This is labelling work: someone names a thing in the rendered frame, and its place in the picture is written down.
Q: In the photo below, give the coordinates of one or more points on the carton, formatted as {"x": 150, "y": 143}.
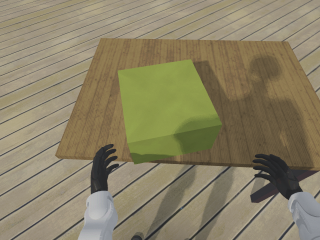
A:
{"x": 167, "y": 111}

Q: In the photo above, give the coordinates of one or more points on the robot right hand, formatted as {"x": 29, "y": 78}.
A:
{"x": 280, "y": 175}

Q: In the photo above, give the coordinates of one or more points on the table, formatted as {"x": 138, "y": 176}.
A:
{"x": 260, "y": 92}

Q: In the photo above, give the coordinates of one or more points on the right robot forearm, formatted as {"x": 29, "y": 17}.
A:
{"x": 306, "y": 215}

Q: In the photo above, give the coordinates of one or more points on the left robot forearm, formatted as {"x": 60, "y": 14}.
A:
{"x": 100, "y": 217}

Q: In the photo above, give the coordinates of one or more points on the robot left hand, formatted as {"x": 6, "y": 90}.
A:
{"x": 99, "y": 171}

